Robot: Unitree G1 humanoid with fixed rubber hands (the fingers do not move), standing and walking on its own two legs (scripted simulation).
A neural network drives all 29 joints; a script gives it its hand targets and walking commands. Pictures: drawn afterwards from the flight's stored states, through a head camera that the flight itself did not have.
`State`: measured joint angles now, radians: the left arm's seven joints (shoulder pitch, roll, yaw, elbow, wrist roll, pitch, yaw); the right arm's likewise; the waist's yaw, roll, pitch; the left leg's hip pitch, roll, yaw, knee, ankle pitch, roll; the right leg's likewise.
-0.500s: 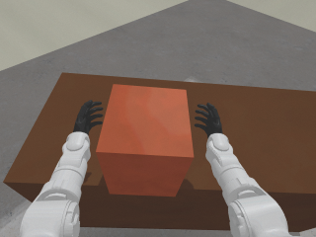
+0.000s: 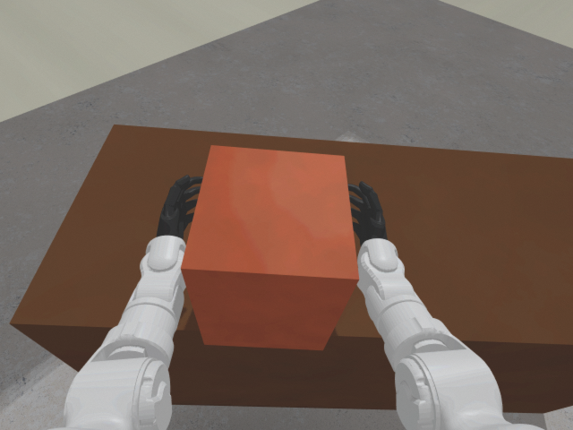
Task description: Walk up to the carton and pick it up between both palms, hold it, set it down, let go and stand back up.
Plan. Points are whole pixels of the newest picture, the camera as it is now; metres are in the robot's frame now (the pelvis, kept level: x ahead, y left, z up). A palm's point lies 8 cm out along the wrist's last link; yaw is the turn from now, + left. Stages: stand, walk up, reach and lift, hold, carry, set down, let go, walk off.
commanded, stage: reach and lift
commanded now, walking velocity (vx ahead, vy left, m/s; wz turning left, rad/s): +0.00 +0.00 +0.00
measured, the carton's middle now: (270, 254) +0.38 +0.07 +0.01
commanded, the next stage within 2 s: none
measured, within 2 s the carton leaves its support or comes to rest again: leaves its support in 1.52 s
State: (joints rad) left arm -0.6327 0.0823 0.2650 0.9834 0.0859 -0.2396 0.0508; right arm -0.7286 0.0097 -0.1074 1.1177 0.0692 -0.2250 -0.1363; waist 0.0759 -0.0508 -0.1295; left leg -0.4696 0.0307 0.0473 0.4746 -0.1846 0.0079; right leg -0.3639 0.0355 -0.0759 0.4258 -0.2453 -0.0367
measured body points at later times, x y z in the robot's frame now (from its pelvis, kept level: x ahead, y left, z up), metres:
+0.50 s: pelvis +0.00 +0.01 +0.01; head +0.02 +0.04 +0.46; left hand +0.36 +0.20 +0.05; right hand +0.39 -0.09 +0.06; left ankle +0.02 +0.11 -0.74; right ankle -0.03 -0.09 -0.74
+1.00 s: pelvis +0.00 +0.00 +0.01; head +0.02 +0.04 +0.46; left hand +0.36 +0.20 +0.05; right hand +0.39 -0.09 +0.06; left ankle +0.02 +0.11 -0.74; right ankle -0.03 -0.09 -0.74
